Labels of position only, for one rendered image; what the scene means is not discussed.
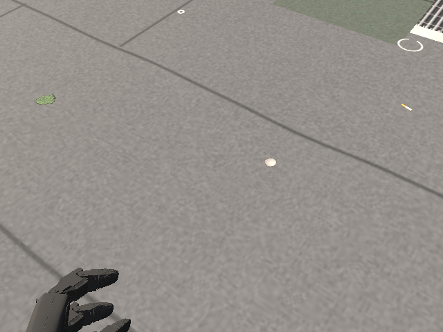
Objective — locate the left robot hand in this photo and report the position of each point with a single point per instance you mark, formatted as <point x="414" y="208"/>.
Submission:
<point x="53" y="312"/>

